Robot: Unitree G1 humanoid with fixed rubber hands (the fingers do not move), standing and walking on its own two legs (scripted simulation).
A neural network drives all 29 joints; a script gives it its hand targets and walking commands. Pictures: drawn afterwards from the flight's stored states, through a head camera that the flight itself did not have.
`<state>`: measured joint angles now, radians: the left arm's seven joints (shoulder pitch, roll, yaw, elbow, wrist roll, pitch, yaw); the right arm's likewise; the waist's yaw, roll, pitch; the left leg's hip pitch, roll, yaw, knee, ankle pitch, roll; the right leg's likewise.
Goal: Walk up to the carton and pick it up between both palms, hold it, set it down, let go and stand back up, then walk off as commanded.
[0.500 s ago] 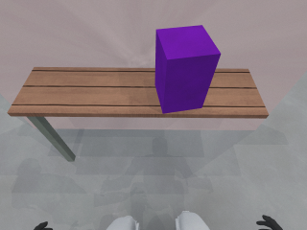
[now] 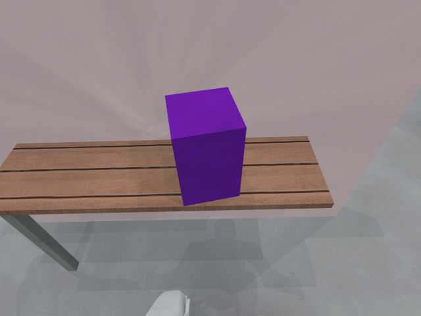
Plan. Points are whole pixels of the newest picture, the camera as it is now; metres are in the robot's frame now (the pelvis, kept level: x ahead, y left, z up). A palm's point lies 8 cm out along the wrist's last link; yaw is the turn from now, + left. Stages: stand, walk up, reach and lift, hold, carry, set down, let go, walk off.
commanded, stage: walk up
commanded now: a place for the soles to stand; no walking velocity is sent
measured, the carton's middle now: (204, 149) +0.54 +0.04 -0.03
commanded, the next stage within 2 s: none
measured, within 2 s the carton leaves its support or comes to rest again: neither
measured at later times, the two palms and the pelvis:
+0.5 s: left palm (54, 299) +0.17 +0.34 -0.11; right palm (350, 259) +0.26 -0.29 -0.09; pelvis +0.14 +0.02 +0.00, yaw +3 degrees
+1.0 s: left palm (86, 254) +0.27 +0.31 -0.11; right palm (352, 264) +0.26 -0.31 -0.13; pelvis +0.16 +0.01 -0.01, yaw +2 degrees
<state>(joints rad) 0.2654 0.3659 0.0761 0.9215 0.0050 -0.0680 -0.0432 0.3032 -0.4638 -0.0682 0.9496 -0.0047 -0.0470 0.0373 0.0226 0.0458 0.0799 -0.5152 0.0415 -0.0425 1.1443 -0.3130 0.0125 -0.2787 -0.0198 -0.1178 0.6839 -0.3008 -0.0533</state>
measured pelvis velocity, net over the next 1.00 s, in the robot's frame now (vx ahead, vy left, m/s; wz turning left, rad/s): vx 0.16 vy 0.01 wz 0.04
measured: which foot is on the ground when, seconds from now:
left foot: up 0.00-0.26, down 0.28-1.00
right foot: down 0.00-0.34, up 0.36-0.56, down 0.58-1.00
